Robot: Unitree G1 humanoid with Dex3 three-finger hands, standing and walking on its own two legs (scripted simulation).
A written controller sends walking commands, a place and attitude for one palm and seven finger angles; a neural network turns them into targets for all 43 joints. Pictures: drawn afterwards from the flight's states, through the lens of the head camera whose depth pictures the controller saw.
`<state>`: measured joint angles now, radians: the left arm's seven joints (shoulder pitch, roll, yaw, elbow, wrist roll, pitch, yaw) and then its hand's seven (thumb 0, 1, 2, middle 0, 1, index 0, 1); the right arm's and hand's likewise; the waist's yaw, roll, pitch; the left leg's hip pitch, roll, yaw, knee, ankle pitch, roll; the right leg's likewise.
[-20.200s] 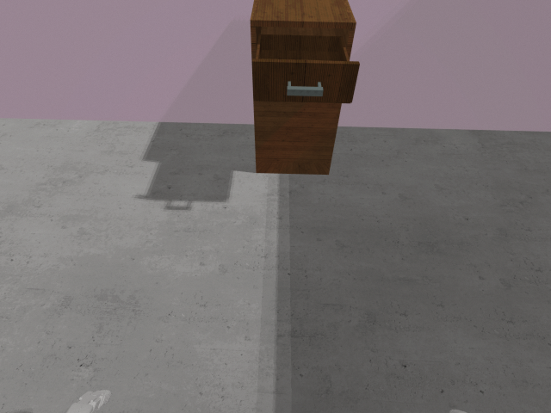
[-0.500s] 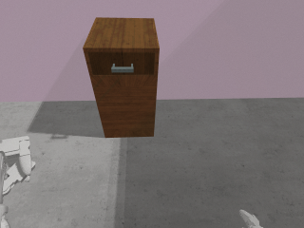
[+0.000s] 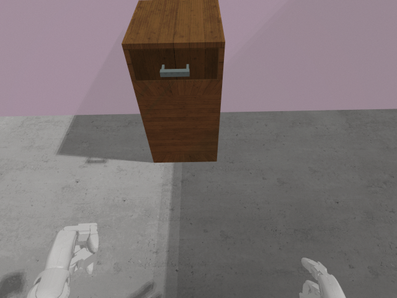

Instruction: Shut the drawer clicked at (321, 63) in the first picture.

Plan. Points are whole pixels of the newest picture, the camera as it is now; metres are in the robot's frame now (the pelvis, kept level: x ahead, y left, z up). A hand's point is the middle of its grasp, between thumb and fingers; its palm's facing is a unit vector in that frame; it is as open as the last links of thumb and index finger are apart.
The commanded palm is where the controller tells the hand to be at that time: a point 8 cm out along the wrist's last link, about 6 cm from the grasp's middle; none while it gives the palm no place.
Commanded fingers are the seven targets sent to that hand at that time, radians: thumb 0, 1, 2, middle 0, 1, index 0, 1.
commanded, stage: let the arm hang, fingers relaxed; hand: left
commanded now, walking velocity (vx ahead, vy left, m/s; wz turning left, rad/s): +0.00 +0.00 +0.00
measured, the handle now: (175, 69) +0.94 +0.13 -0.08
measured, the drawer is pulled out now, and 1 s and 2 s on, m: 0.00 0.00 0.00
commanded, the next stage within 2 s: look to check the result in 0.96 s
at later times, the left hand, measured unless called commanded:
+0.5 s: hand out of the picture -0.02 +0.21 -0.16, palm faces +0.00 -0.96 -0.26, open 6.0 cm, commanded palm none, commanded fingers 0.00 0.90 0.90 -0.20 -0.30 -0.20 -0.30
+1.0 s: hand out of the picture +0.06 +0.20 -0.16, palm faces -0.03 -0.97 -0.23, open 7.4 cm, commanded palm none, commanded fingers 0.00 0.90 0.90 -0.20 -0.30 -0.20 -0.30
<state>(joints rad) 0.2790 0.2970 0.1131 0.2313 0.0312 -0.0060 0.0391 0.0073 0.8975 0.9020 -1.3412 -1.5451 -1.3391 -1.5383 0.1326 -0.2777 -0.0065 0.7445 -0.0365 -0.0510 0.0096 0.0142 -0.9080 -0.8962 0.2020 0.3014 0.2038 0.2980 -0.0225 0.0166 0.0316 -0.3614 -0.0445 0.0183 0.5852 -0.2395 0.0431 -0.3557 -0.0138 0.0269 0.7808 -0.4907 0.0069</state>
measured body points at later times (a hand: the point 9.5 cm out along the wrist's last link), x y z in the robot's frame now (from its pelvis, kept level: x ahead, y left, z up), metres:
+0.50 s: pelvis -0.01 +0.00 +0.02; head +0.01 +0.00 +0.46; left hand -0.02 +0.26 -0.14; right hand -0.01 -0.24 -0.14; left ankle +0.04 +0.10 -0.73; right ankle -0.01 -0.12 -0.73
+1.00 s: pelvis +0.01 +0.00 +0.02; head +0.02 +0.00 +0.47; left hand +0.06 +0.25 -0.14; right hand +0.03 -0.25 -0.13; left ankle +0.04 +0.10 -0.73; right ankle -0.01 -0.12 -0.73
